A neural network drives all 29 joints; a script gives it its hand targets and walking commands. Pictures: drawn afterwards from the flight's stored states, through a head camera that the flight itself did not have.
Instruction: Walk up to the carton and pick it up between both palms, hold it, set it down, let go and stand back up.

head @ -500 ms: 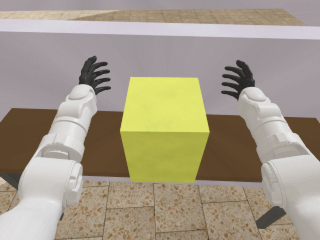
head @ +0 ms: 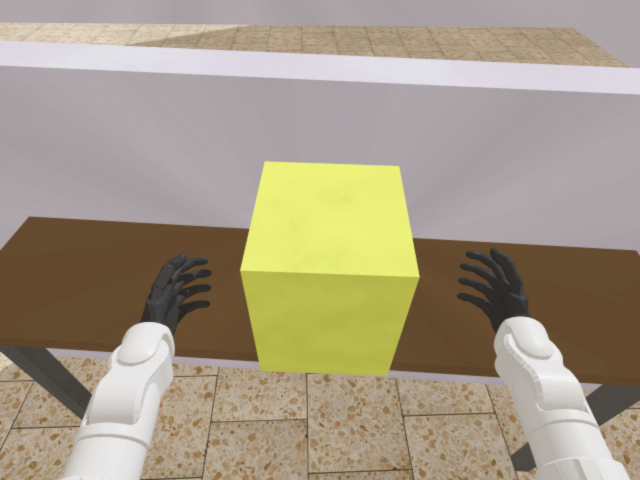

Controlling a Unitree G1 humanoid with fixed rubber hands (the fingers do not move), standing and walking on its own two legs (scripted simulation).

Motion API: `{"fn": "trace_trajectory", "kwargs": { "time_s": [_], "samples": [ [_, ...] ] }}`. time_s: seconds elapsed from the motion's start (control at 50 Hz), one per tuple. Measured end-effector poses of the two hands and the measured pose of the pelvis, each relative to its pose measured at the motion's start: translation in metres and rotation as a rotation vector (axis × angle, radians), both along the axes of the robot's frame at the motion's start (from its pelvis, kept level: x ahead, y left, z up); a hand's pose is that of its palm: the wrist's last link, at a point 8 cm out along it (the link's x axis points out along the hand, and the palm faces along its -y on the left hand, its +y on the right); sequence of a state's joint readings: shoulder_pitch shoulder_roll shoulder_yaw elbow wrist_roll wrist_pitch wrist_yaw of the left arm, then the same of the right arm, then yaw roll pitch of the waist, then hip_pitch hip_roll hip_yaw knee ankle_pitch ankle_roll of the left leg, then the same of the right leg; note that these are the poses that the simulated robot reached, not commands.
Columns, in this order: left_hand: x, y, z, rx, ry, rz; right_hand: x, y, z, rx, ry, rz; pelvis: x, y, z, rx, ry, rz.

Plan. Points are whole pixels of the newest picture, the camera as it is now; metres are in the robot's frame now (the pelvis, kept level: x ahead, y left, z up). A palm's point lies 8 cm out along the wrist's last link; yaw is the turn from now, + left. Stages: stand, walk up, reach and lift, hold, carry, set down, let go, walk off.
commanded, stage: set down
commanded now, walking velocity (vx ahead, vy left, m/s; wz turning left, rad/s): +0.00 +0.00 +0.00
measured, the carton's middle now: (327, 271) +0.43 +0.01 +0.01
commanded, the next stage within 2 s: none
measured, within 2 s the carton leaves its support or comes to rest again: neither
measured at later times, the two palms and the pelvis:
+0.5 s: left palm (158, 369) +0.26 +0.22 +0.02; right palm (511, 371) +0.27 -0.21 +0.03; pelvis +0.01 +0.01 +0.00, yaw -1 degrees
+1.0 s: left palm (153, 432) +0.21 +0.22 -0.03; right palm (511, 446) +0.20 -0.21 -0.02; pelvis +0.01 +0.02 +0.00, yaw -2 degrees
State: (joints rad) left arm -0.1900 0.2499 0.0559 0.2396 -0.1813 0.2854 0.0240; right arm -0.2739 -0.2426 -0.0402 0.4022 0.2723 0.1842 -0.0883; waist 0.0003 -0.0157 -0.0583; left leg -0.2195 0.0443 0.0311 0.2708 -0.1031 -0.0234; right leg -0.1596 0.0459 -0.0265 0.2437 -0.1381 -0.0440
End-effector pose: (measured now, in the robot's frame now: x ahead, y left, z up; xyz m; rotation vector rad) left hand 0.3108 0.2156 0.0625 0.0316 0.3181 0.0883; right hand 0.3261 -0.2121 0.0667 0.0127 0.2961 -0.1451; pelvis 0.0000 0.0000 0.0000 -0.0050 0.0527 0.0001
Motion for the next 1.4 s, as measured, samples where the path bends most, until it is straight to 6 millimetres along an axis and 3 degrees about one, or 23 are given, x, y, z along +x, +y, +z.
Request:
{"fn": "trace_trajectory", "kwargs": {
  "time_s": [0.24,0.68,1.0,1.4],
  "samples": [
    [-0.025,-0.005,-0.017,-0.013,-0.025,-0.004,-0.025,-0.006,-0.009,0.001,-0.019,0.003,0.000,0.000,-0.001,0.004,-0.020,0.001],
    [-0.063,0.002,-0.052,-0.030,-0.027,-0.002,-0.081,0.002,-0.047,-0.011,0.024,0.015,0.012,0.017,0.000,-0.006,-0.027,-0.025],
    [-0.104,0.006,-0.090,-0.022,0.090,0.016,-0.130,0.006,-0.084,-0.015,0.138,0.001,0.010,0.020,-0.001,-0.005,-0.054,-0.037],
    [-0.132,0.009,-0.089,0.008,0.261,0.023,-0.158,0.015,-0.091,-0.022,0.251,0.010,0.014,0.014,-0.001,0.001,-0.095,-0.038]
  ]
}}
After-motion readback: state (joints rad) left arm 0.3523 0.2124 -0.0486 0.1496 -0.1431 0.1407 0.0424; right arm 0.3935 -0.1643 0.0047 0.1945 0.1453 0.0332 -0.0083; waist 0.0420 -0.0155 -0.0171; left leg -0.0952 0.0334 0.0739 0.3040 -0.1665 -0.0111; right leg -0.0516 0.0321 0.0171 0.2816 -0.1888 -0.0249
